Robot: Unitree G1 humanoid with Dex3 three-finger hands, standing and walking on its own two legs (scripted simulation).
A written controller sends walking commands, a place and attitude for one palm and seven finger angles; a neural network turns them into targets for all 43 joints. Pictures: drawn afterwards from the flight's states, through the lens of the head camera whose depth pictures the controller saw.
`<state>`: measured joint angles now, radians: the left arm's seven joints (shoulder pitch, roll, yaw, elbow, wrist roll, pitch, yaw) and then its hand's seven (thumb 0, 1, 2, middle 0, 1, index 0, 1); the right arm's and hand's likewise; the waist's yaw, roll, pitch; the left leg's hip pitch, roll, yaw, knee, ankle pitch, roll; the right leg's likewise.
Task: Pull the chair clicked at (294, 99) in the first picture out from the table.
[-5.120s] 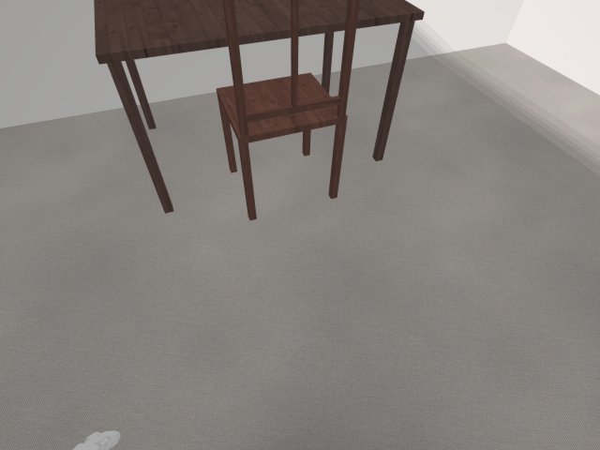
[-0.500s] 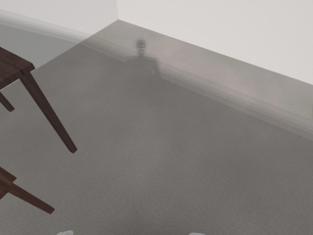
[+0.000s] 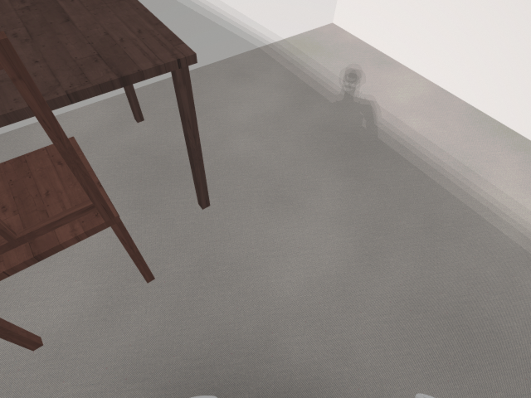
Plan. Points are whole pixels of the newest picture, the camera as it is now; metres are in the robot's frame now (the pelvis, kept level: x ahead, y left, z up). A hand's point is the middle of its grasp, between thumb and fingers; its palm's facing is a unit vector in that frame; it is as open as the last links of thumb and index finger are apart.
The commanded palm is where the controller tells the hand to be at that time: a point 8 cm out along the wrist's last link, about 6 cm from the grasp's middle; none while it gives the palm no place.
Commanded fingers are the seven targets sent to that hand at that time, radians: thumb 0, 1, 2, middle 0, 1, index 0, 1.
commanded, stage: turn to face it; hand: left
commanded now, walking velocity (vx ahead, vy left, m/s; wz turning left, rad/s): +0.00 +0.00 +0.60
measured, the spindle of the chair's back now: out of the picture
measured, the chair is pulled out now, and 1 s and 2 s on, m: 0.00 0.00 0.00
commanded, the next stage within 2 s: take the last steps up to it in 1.08 s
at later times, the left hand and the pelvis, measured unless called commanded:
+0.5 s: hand out of the picture +0.05 +0.21 -0.13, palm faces +0.27 -0.92 -0.29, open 7.4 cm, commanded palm none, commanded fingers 0.00 0.90 0.90 -0.20 -0.30 -0.20 -0.30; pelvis -0.01 -0.02 +0.01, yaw +17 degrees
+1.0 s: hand out of the picture -0.13 +0.25 -0.16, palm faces +0.53 -0.81 -0.25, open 7.4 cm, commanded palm none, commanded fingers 0.00 0.90 0.90 -0.20 -0.30 -0.20 -0.30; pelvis -0.05 +0.04 +0.02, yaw +30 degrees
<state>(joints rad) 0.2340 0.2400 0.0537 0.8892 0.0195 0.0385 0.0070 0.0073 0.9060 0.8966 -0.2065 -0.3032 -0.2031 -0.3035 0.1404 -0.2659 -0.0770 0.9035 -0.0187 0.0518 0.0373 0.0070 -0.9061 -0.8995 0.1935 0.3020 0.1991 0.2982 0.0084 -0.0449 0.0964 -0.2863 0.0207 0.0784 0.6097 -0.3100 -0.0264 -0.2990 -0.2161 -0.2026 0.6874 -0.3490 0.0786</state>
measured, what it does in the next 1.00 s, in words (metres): steps on the spot, turning left: right foot, then left foot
